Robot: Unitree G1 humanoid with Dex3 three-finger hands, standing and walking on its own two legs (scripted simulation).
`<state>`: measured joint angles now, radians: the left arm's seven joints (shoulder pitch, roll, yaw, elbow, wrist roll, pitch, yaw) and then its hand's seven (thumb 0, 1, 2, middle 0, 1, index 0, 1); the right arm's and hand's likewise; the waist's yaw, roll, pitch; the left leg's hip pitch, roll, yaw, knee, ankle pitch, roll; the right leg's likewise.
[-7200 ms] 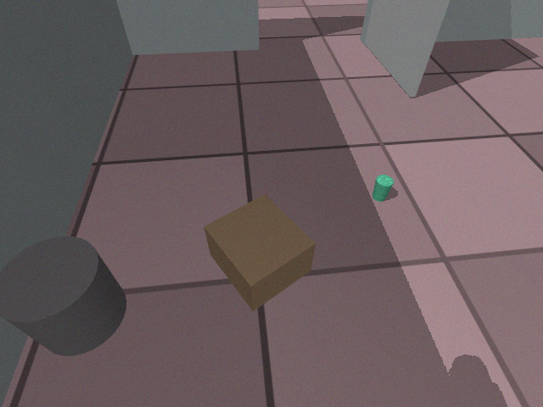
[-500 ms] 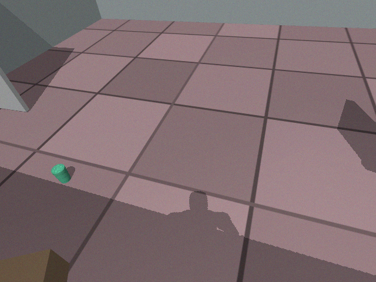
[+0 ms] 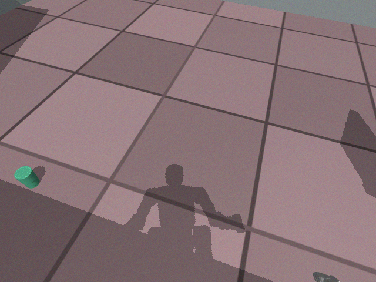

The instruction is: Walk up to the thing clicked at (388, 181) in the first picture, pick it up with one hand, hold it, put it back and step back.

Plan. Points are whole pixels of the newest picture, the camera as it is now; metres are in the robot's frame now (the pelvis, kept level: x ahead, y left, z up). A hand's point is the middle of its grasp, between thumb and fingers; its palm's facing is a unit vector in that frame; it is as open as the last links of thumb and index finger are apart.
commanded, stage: walk up
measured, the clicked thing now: (28, 178) +0.76 +0.86 -0.71
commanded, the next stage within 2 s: none
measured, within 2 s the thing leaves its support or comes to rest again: neither
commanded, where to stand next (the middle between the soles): +0.81 +0.03 m, yaw -1 degrees
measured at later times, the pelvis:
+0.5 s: pelvis +0.23 -0.04 +0.00, yaw -1 degrees
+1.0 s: pelvis +0.44 +0.04 +0.01, yaw -1 degrees
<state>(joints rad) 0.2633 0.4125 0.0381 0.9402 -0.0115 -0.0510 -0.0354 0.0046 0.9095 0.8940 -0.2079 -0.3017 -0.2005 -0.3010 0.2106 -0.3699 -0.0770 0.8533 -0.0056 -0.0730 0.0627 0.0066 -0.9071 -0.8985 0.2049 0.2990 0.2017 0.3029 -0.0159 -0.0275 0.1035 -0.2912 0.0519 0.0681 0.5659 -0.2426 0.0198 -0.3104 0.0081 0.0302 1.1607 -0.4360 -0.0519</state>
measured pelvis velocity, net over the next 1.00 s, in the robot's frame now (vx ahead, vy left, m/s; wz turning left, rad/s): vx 0.44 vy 0.04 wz -0.01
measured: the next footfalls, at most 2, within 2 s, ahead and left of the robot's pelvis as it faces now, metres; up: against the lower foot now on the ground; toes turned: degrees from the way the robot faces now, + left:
right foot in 0.26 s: +0.31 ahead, -0.15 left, +0.00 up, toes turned -5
left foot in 0.72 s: +0.49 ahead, +0.13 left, +0.00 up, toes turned +6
